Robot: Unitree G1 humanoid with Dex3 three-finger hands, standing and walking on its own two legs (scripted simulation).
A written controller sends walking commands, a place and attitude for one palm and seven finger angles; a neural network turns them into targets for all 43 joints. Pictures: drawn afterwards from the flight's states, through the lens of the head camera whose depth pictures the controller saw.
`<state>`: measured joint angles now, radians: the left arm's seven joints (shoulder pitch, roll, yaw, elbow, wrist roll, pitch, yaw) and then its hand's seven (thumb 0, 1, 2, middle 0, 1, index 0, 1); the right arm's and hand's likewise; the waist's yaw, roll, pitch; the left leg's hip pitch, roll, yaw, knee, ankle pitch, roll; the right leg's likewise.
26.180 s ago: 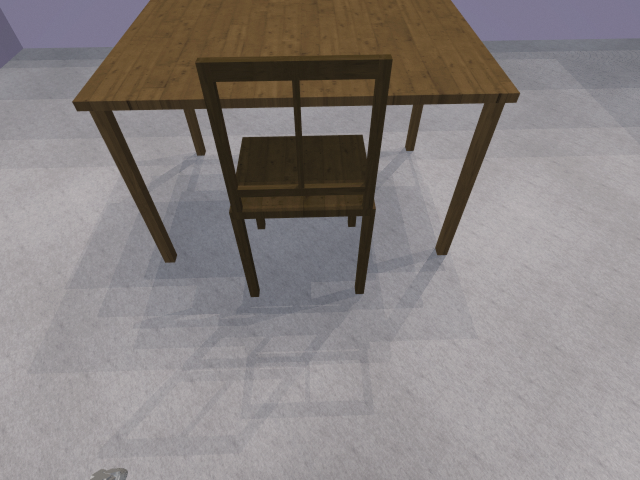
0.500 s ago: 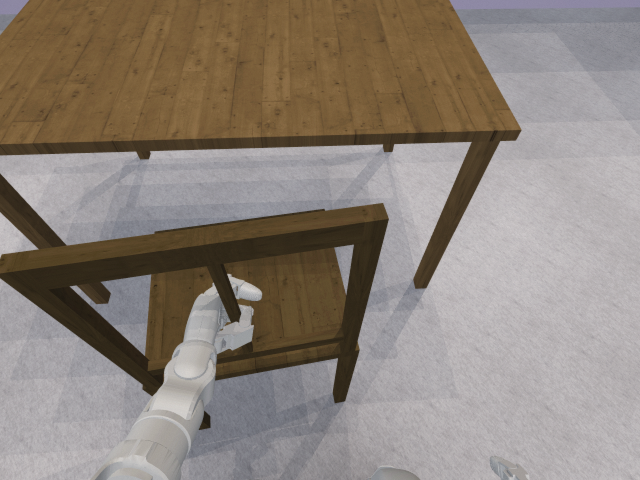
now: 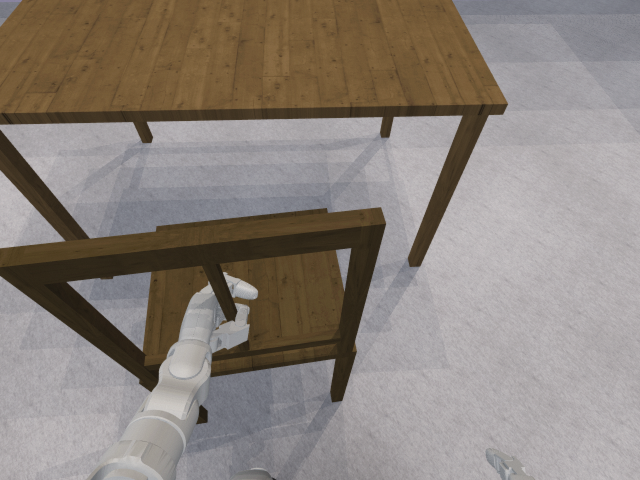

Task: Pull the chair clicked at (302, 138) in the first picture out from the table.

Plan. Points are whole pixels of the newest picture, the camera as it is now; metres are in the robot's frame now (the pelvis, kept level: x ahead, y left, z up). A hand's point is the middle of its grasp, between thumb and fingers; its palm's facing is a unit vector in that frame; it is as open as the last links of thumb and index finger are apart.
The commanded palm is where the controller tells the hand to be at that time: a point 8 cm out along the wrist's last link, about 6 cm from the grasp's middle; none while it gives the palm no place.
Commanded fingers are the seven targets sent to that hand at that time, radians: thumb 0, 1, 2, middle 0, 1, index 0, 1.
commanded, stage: step backward, pulling the chair out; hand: left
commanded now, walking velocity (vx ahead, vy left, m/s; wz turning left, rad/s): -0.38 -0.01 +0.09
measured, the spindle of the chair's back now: (230, 311) +0.35 +0.15 -0.07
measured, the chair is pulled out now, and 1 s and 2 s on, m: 0.30 0.53 0.58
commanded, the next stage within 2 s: stop walking, hand still on the chair in 0.86 s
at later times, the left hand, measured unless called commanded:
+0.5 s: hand (238, 404) +0.21 +0.12 -0.06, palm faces -0.02 -0.98 -0.18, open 4.9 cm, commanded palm +0.20 +0.17 -0.06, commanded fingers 0.00 0.90 0.90 -0.50 -1.45 -0.50 -1.45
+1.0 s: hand out of the picture +0.09 +0.10 -0.06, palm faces +0.00 -0.98 -0.17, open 4.9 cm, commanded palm +0.07 +0.15 -0.04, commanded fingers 0.00 0.90 0.90 -0.50 -1.45 -0.50 -1.45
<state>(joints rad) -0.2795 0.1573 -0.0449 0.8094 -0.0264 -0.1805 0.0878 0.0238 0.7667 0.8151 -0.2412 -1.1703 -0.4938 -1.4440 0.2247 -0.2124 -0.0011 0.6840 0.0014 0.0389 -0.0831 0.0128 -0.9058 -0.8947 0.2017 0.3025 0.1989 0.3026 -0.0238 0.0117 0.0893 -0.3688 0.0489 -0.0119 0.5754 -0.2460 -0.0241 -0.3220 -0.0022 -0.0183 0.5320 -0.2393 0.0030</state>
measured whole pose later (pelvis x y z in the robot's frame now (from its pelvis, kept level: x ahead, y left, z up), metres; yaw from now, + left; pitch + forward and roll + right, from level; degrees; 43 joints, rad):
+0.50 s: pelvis -0.11 -0.02 +0.00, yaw -1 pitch +2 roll -1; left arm -0.30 0.17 -0.02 0.84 -0.04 -0.18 0.08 0.02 0.76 0.82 -0.25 -1.16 -0.49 -1.44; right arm 0.22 -0.20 0.00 0.70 0.00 0.01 -0.06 0.01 -0.90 -0.89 0.20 0.30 0.20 0.30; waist -0.02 0.03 0.11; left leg -0.39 0.07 -0.03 0.56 -0.20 -0.04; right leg -0.28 0.00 -0.01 0.52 -0.27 0.00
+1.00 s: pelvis -0.22 -0.03 +0.00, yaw +2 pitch +1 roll -1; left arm -0.32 0.14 -0.05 0.85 -0.04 -0.15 0.08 0.02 0.77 0.82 -0.24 -1.17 -0.50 -1.44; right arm 0.21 -0.22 0.01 0.69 0.02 0.03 -0.08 0.01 -0.91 -0.89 0.20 0.30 0.20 0.30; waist -0.01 0.04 0.11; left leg -0.33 0.07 -0.04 0.58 -0.27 -0.05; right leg -0.31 0.01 -0.03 0.51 -0.22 0.01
